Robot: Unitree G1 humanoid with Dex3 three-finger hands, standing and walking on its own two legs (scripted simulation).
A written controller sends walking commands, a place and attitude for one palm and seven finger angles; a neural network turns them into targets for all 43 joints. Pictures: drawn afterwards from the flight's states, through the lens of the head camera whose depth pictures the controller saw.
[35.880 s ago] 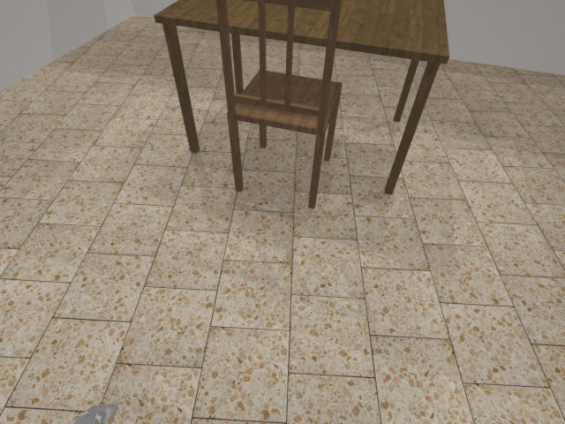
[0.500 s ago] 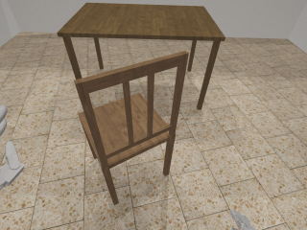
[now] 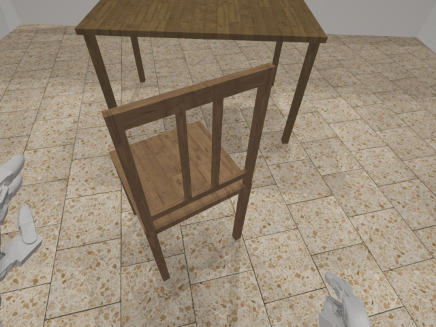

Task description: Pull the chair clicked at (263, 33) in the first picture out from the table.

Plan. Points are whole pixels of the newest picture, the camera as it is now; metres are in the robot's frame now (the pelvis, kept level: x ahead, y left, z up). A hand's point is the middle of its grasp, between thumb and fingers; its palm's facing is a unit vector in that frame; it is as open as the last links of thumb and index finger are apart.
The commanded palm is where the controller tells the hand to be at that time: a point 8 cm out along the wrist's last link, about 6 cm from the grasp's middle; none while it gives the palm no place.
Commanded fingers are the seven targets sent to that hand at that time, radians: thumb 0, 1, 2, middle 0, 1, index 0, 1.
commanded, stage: let the arm hang, fingers relaxed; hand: left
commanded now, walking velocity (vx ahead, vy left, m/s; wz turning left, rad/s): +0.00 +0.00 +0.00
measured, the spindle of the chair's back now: (184, 160) +0.53 +0.12 -0.06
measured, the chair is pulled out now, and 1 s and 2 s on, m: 0.62 0.62 0.62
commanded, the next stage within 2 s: look to check the result in 1.08 s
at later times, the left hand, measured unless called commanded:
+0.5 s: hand out of the picture -0.04 +0.18 -0.17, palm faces +0.02 -0.97 -0.24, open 7.2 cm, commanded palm none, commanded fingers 0.00 0.90 0.90 -0.20 -0.30 -0.20 -0.30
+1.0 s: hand out of the picture -0.03 +0.13 -0.18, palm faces +0.03 -0.98 -0.17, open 7.3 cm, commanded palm none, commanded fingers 0.00 0.90 0.90 -0.20 -0.30 -0.20 -0.30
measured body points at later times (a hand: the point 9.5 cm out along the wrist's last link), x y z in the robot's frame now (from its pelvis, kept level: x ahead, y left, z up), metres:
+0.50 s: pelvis -0.02 -0.02 +0.00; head +0.00 -0.02 +0.45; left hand -0.04 +0.23 -0.15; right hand -0.03 -0.26 -0.16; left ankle -0.01 +0.10 -0.74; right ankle -0.01 -0.13 -0.74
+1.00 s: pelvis -0.02 -0.03 +0.00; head -0.02 -0.03 +0.45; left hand -0.03 +0.19 -0.16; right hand -0.04 -0.23 -0.16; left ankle -0.01 +0.10 -0.74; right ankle -0.01 -0.13 -0.74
